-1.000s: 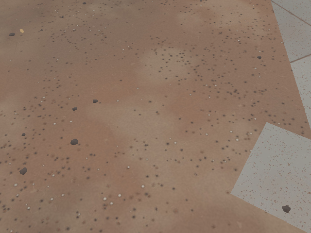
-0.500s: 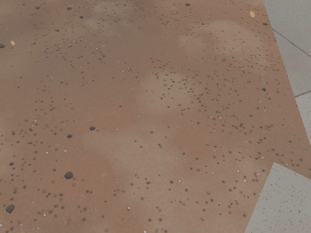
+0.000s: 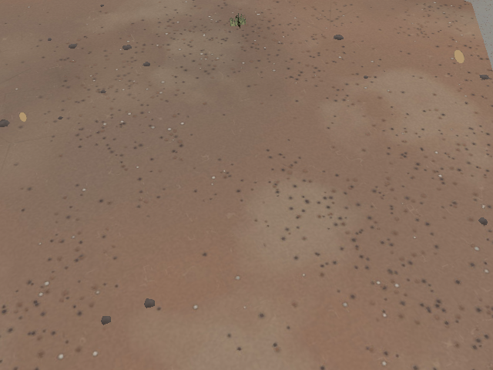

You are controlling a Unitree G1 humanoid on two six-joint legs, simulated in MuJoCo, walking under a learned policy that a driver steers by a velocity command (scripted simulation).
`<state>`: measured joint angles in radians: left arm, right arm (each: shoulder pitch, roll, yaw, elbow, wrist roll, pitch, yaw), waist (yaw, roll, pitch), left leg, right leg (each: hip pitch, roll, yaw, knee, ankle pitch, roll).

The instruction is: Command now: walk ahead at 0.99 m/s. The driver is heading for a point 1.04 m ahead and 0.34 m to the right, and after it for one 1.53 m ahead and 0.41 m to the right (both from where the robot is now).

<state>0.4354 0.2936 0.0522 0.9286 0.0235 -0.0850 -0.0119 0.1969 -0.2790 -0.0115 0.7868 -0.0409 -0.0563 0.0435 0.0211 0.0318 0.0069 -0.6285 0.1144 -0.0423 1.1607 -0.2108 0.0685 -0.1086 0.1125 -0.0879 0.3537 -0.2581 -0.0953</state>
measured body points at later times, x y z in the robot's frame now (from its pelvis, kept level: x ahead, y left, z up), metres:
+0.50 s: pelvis +0.50 +0.03 +0.00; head +0.51 +0.02 +0.45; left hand +0.68 +0.27 -0.11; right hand +0.42 -0.24 -0.13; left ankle +0.43 +0.12 -0.74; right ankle +0.57 -0.12 -0.65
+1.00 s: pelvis +0.95 -0.12 +0.00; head +0.98 -0.14 +0.44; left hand +1.08 +0.15 -0.13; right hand +1.06 -0.44 -0.06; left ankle +1.24 -0.06 -0.67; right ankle +0.84 -0.08 -0.74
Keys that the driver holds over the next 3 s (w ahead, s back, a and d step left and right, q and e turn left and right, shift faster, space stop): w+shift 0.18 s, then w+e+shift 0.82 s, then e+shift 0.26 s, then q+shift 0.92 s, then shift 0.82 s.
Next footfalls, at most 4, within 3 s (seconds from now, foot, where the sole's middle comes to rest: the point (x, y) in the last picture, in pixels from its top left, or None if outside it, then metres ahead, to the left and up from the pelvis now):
0.24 left None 0.47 0.12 -0.78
0.70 right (291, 254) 0.88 -0.09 -0.78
1.12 left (310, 153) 1.34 -0.19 -0.78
1.48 right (390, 177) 1.22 -0.47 -0.78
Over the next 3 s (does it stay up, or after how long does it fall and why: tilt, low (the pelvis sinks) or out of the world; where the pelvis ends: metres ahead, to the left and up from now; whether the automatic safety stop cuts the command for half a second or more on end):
stays up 1.33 -0.30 0.00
